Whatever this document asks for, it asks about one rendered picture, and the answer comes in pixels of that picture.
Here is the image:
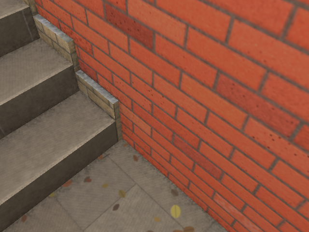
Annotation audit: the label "stairs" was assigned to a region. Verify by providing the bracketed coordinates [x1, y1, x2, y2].
[0, 0, 118, 232]

